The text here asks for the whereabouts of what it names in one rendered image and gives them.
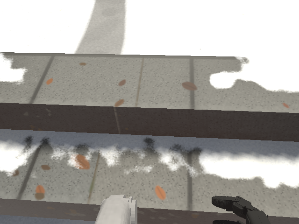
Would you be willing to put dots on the robot right hand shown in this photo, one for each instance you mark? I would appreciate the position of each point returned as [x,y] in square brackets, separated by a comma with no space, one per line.
[240,207]

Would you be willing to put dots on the robot left thigh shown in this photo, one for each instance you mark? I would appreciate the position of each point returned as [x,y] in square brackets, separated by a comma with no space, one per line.
[117,209]

